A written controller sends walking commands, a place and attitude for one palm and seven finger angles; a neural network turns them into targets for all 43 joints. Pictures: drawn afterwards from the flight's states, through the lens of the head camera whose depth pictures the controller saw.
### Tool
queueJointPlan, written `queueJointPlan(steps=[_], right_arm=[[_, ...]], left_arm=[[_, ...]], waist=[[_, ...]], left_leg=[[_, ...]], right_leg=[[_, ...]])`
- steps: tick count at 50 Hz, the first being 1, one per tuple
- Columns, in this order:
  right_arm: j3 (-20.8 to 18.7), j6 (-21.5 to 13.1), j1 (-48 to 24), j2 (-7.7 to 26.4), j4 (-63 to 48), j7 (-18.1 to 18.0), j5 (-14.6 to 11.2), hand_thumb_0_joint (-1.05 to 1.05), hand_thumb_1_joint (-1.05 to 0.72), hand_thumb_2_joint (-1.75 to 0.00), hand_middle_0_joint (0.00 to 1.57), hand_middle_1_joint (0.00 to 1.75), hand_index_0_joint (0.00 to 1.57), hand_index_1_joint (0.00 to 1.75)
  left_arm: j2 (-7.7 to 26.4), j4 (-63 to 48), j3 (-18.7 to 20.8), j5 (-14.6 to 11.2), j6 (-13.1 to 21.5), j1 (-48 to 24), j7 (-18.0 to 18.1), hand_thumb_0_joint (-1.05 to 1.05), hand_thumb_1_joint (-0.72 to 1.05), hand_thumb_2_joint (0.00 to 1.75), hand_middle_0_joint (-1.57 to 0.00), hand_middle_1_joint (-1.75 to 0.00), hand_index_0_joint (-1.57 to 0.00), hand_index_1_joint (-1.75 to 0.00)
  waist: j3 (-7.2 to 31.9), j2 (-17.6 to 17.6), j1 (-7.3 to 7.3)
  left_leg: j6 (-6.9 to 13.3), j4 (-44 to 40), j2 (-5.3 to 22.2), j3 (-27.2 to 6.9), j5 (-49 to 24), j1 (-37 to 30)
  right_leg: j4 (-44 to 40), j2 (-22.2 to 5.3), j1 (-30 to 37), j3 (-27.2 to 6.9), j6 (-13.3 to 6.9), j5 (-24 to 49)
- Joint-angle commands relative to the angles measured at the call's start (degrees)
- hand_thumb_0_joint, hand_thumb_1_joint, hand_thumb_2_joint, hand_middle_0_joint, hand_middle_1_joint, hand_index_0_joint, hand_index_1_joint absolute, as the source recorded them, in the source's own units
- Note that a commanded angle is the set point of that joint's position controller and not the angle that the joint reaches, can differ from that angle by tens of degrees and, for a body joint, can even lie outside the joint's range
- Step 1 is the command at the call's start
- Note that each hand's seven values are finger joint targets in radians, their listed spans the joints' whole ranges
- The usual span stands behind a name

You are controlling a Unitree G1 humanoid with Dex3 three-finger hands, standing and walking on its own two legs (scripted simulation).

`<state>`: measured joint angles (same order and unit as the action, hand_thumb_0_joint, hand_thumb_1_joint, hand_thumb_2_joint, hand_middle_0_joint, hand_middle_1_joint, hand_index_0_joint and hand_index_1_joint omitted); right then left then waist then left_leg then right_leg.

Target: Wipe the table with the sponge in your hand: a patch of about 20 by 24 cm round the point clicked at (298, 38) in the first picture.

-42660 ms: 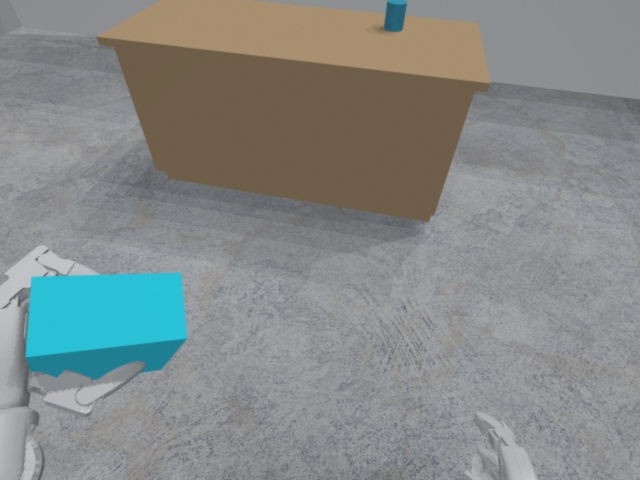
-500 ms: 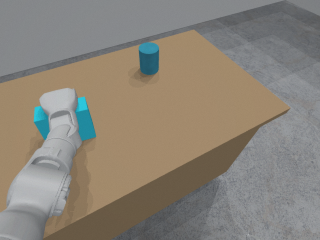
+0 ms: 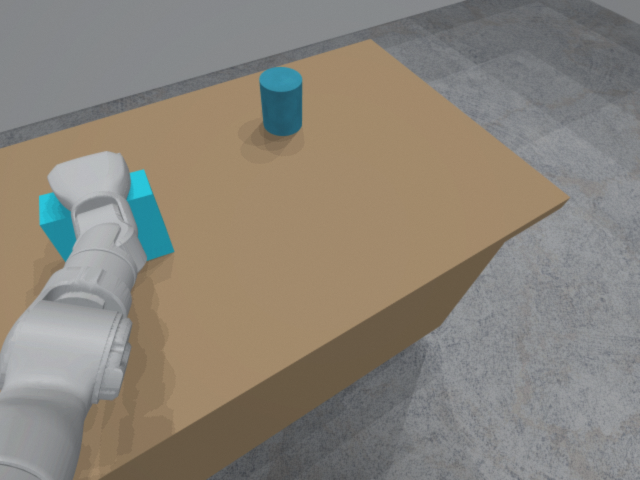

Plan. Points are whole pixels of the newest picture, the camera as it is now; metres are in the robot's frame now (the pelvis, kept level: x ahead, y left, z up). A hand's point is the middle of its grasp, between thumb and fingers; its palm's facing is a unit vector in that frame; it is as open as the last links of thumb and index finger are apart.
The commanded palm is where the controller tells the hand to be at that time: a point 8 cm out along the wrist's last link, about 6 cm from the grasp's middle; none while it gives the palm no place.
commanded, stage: slide back across to the first lane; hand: left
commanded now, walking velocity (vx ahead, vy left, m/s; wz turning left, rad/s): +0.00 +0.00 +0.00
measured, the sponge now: (116, 235) +0.45 +0.28 +0.00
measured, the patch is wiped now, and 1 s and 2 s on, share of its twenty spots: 1.00 1.00 1.00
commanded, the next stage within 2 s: wipe back along the first lane in 0.50 s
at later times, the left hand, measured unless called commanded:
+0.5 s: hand (60, 225) +0.44 +0.33 +0.05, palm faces -0.11 -0.05 -0.99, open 10.3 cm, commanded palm +0.41 +0.32 +0.09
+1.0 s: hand (46, 248) +0.40 +0.33 +0.05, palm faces -0.06 -0.01 -1.00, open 10.3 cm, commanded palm +0.37 +0.30 +0.07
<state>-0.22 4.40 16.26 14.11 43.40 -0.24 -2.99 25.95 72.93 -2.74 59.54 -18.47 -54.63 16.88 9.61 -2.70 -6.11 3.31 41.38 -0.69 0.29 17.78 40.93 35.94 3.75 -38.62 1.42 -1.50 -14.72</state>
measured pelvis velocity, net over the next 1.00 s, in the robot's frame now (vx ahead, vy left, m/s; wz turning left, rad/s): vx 0.03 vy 0.01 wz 0.03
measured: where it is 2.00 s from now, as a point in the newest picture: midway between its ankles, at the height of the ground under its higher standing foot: outside the picture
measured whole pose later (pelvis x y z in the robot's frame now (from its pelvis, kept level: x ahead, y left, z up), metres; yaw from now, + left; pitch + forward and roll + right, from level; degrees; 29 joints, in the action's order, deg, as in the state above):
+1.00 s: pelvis +0.03 +0.01 +0.01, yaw +2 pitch +11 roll -3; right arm -0.7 9.5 11.9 14.8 39.5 -0.5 -4.3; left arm 26.4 48.2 -3.7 57.9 -15.8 -31.1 14.4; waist 8.3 -2.5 -0.5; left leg 4.3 35.4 -2.3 -0.3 18.2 28.3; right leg 29.7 2.3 -25.4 1.6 -0.7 -15.5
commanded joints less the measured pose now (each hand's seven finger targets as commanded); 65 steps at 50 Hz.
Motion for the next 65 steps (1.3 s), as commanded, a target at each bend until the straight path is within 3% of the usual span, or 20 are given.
queueJointPlan(steps=[1,4,6,9,17,20,23,24,29,32,34,37,41,44,48,56,60,62,63,65], right_arm=[[-2.81,-1.24,2.24,9.79,-5.9,-0.56,-0.02,0.0,-0.9,-0.9,0.2,0.3,0.2,0.3],[-2.81,-1.04,1.93,10.17,-6.15,-0.57,-0.07,0.0,-0.9,-0.9,0.2,0.3,0.2,0.3],[-2.81,-0.96,1.38,9.89,-6.41,-0.33,-0.15,0.0,-0.9,-0.9,0.2,0.3,0.2,0.3],[-2.75,-0.67,0.96,10.31,-6.66,-0.37,-0.21,0.0,-0.9,-0.9,0.2,0.3,0.2,0.3],[-3.28,0.16,-0.4,10.12,-7.55,-0.8,-0.41,0.0,-0.9,-0.9,0.2,0.3,0.2,0.3],[-3.17,0.65,-0.45,10.52,-7.37,-1.13,-0.45,0.0,-0.9,-0.9,0.2,0.3,0.2,0.3],[-3.39,1.07,-0.94,10.51,-7.57,-1.15,-0.26,0.0,-0.9,-0.9,0.2,0.3,0.2,0.3],[-3.47,1.15,-1.1,10.46,-7.62,-1.07,-0.2,0.0,-0.9,-0.9,0.2,0.3,0.2,0.3],[-3.84,2.05,-1.95,10.7,-8.16,-0.84,-0.08,0.0,-0.9,-0.9,0.2,0.3,0.2,0.3],[-3.78,2.13,-3.36,10.19,-8.68,-0.86,-0.5,0.0,-0.9,-0.9,0.2,0.3,0.2,0.3],[-3.76,2.48,-3.27,10.59,-8.35,-0.77,-0.44,0.0,-0.9,-0.9,0.2,0.3,0.2,0.3],[-3.57,2.64,-5.07,10.21,-9.28,-0.81,-0.7,0.0,-0.9,-0.9,0.2,0.3,0.2,0.3],[-3.28,3.11,-5.54,10.34,-9.5,-0.91,-0.9,0.0,-0.9,-0.9,0.2,0.3,0.2,0.3],[-3.22,3.22,-6.24,10.13,-10.27,-0.9,-0.92,0.0,-0.9,-0.9,0.2,0.3,0.2,0.3],[-3.19,3.27,-7.56,9.7,-10.92,-0.76,-1.04,0.0,-0.9,-0.9,0.2,0.3,0.2,0.3],[-2.67,3.6,-9.97,9.46,-11.83,-0.92,-1.24,0.0,-0.9,-0.9,0.2,0.3,0.2,0.3],[-2.28,3.57,-11.49,9.15,-12.6,-1.08,-1.39,0.0,-0.9,-0.9,0.2,0.3,0.2,0.3],[-2.05,3.68,-12.48,9.36,-12.64,-1.23,-1.45,0.0,-0.9,-0.9,0.2,0.3,0.2,0.3],[-2.06,3.48,-12.54,8.9,-13.19,-1.18,-1.41,0.0,-0.9,-0.9,0.2,0.3,0.2,0.3],[-1.86,3.45,-12.92,8.93,-13.3,-1.22,-1.43,0.0,-0.9,-0.9,0.2,0.3,0.2,0.3]], left_arm=[[14.82,-8.11,1.35,2.01,-0.48,-16.41,1.19,0.0,0.1,1.3,-1.2,-1.6,-1.2,-1.6],[19.99,-9.56,4.79,2.6,-0.16,-14.39,1.24,0.0,0.1,1.3,-1.2,-1.6,-1.2,-1.6],[17.59,-9.52,3.27,2.67,-0.28,-11.48,1.01,0.0,0.1,1.3,-1.2,-1.6,-1.2,-1.6],[19.84,-10.88,4.75,2.19,0.29,-9.8,0.35,0.0,0.1,1.3,-1.2,-1.6,-1.2,-1.6],[17.75,-16.23,3.78,2.39,3.61,-4.89,-2.27,0.0,0.1,1.3,-1.2,-1.6,-1.2,-1.6],[19.46,-16.51,4.41,2.44,4.5,-4.59,-2.69,0.0,0.1,1.3,-1.2,-1.6,-1.2,-1.6],[20.46,-17.96,5.74,2.99,5.64,-1.78,-2.85,0.0,0.1,1.3,-1.2,-1.6,-1.2,-1.6],[18.8,-18.7,4.44,3.08,5.93,-1.8,-2.96,0.0,0.1,1.3,-1.2,-1.6,-1.2,-1.6],[20.16,-20.75,7.09,2.44,6.72,3.66,-2.87,0.0,0.1,1.3,-1.2,-1.6,-1.2,-1.6],[15.93,-22.12,4.65,1.47,6.55,4.53,-3.1,0.0,0.1,1.3,-1.2,-1.6,-1.2,-1.6],[16.67,-21.54,5.13,1.38,5.87,6.83,-3.13,0.0,0.1,1.3,-1.2,-1.6,-1.2,-1.6],[13.81,-24.49,3.73,0.39,5.39,8.4,-3.45,0.0,0.1,1.3,-1.2,-1.6,-1.2,-1.6],[11.54,-23.75,1.82,-0.31,3.84,10.33,-3.74,0.0,0.1,1.3,-1.2,-1.6,-1.2,-1.6],[10.79,-25.42,2.09,-0.83,3.28,14.5,-3.96,0.0,0.1,1.3,-1.2,-1.6,-1.2,-1.6],[4.96,-28.34,-2.28,-1.44,2.09,14.67,-4.24,0.0,0.1,1.3,-1.2,-1.6,-1.2,-1.6],[3.29,-31.5,-2.53,-2.59,-1.06,20.31,-4.43,0.0,0.1,1.3,-1.2,-1.6,-1.2,-1.6],[1.6,-34.77,-3.84,-3.03,-2.42,21.64,-4.87,0.0,0.1,1.3,-1.2,-1.6,-1.2,-1.6],[2.78,-35.76,-3.05,-2.73,-3.05,20.52,-4.95,0.0,0.1,1.3,-1.2,-1.6,-1.2,-1.6],[-0.01,-37.07,-5.22,-3.15,-3.18,21.52,-5.1,0.0,0.1,1.3,-1.2,-1.6,-1.2,-1.6],[1.02,-36.96,-4.25,-2.99,-3.61,23.94,-5.36,0.0,0.1,1.3,-1.2,-1.6,-1.2,-1.6]], waist=[[18.01,0.32,0.97],[18.64,0.29,2.39],[16.78,-0.51,2.68],[16.41,0.83,3.04],[15.84,-0.88,3.53],[14.02,1.06,3.11],[15.51,-1.46,4.25],[14.78,-1.32,3.66],[16.78,-0.12,5.07],[15.11,0.3,4.7],[14.67,0.99,4.94],[14.42,0.03,5.37],[10.89,2.66,4.78],[12.47,1.35,6.13],[10.32,0.48,5.54],[9.59,3.72,6.54],[8.42,3.09,6.78],[7.16,2.08,6.98],[7.73,2.37,6.88],[7.43,3.05,7.3]], left_leg=[[-0.3,-6.07,1.26,-3.32,-10.88,-13.5],[-0.17,-6.73,0.97,-3.11,-11.82,-13.65],[-0.27,-7.43,0.85,-2.85,-11.87,-14.18],[-0.15,-7.96,0.72,-2.84,-12.71,-14.59],[-0.16,-8.45,0.6,-3.04,-18.3,-19.19],[0.08,-8.5,0.47,-2.82,-17.81,-19.02],[-0.13,-8.16,0.27,-2.83,-21.71,-20.47],[-0.14,-7.67,0.44,-2.74,-22.75,-21.19],[-0.32,-6.95,0.45,-2.78,-27.44,-22.25],[-0.28,-7.3,0.61,-2.98,-28.23,-22.53],[-0.45,-7.33,0.65,-3.16,-26.85,-22.64],[-0.52,-7.92,0.84,-3.41,-27.72,-23.59],[-0.57,-8.84,0.74,-3.57,-22.53,-22.06],[-0.98,-9.13,0.87,-4.29,-24.61,-23.44],[-1.45,-9.4,1.55,-5.42,-23.94,-25.44],[-1.52,-10.32,1.32,-5.49,-21.05,-24.58],[-1.62,-10.99,1.25,-5.75,-20.29,-25.15],[-1.93,-11.63,1.28,-6.23,-19.18,-24.93],[-1.73,-11.52,1.18,-6.05,-19.3,-25.5],[-1.73,-11.59,0.99,-5.82,-18.91,-25.33]], right_leg=[[-5.08,-0.71,11.47,-1.02,-1.31,7.87],[-5.57,-1.0,14.53,-1.34,-1.37,9.1],[-6.13,-0.96,14.45,-1.17,-1.49,9.11],[-6.71,-1.11,16.5,-1.36,-1.47,10.67],[-7.37,-1.29,17.76,-1.43,-2.03,15.41],[-7.85,-1.28,18.04,-1.5,-1.92,15.81],[-7.02,-1.47,19.26,-1.33,-2.34,18.86],[-7.03,-1.38,18.17,-1.25,-2.29,19.73],[-6.41,-1.43,20.47,-1.21,-2.31,23.98],[-6.75,-1.53,19.64,-0.96,-2.36,24.0],[-6.83,-1.41,19.37,-0.76,-2.35,22.43],[-7.21,-1.45,19.49,-0.8,-2.64,22.09],[-7.85,-1.32,18.36,-0.27,-2.44,18.19],[-7.57,-1.16,18.93,0.08,-2.81,17.13],[-7.92,-0.83,15.48,0.74,-2.86,12.77],[-8.1,-0.89,17.61,0.89,-3.13,11.89],[-8.42,-0.9,17.88,0.96,-3.18,11.03],[-8.46,-0.96,17.55,0.82,-3.49,9.74],[-8.37,-0.86,17.87,1.23,-3.36,9.66],[-8.55,-0.9,18.66,1.02,-3.46,10.1]])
